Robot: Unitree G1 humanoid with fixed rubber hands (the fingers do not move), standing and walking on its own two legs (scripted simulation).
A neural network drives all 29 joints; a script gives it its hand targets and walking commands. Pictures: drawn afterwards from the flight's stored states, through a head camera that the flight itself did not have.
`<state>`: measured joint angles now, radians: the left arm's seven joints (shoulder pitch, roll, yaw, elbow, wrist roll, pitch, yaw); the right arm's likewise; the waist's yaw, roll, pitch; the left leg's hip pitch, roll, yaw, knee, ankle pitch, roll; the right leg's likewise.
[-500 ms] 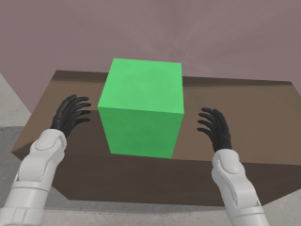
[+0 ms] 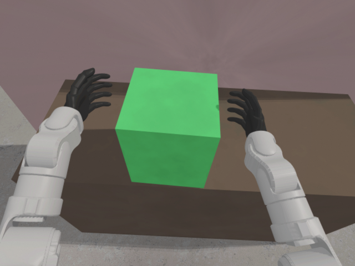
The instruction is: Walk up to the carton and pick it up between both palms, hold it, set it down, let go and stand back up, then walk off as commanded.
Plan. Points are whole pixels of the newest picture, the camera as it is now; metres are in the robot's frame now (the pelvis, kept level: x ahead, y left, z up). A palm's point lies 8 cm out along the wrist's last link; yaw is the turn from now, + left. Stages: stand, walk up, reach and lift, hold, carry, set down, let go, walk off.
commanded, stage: reach and lift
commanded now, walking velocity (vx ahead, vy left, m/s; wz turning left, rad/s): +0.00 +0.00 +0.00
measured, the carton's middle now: (171, 131) +0.45 +0.04 +0.00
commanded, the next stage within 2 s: none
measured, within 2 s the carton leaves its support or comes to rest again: neither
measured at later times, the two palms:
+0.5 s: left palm (72, 85) +0.43 +0.25 +0.16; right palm (245, 106) +0.43 -0.12 +0.13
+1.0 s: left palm (77, 117) +0.41 +0.26 +0.08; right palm (247, 131) +0.40 -0.14 +0.07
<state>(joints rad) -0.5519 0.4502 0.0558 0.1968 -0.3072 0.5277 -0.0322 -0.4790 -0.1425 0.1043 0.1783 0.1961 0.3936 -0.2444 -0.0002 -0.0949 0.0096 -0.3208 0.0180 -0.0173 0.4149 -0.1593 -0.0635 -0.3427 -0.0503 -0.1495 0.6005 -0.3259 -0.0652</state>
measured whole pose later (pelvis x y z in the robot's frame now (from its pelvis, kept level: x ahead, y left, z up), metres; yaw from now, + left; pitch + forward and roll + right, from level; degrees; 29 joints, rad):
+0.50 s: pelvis +0.02 +0.01 +0.01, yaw +0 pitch +6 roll +2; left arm -0.72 0.45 0.07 0.34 -0.24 0.55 -0.02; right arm -0.66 -0.19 0.10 0.39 0.23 0.37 -0.25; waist 0.00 -0.09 0.01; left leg -0.32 0.01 -0.02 0.38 -0.16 -0.06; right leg -0.33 -0.05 -0.15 0.54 -0.30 -0.04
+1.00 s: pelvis +0.01 +0.02 +0.00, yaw -1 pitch +6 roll +1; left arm -0.69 0.34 0.07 1.00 -0.27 -0.15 -0.04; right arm -0.66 -0.16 0.10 0.91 0.23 -0.05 -0.20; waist 0.00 -0.04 -0.05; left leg -0.38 0.04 -0.02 0.49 -0.21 -0.06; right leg -0.34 -0.03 -0.15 0.54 -0.30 -0.04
